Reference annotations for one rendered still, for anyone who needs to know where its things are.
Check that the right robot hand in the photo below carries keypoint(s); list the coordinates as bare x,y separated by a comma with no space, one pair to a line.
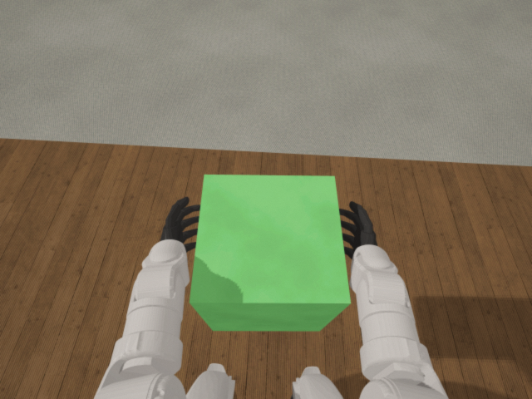
362,229

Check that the robot thigh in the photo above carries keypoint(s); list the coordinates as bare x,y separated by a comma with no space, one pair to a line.
212,385
315,386

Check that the robot left thigh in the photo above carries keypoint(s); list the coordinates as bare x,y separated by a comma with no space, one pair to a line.
212,385

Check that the carton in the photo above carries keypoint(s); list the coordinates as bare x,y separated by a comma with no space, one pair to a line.
269,253

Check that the robot right thigh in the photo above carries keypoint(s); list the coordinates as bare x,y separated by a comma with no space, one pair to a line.
315,386

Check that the robot right upper arm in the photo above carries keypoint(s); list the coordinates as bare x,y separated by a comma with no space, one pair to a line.
387,388

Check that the left robot hand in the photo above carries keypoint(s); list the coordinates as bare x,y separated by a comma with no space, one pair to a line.
174,225

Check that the robot left forearm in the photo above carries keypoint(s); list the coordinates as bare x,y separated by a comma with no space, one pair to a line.
151,338

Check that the robot right forearm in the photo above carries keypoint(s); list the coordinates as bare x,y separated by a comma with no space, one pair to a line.
390,343

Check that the robot left upper arm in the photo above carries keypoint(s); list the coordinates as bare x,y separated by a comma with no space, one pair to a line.
161,385

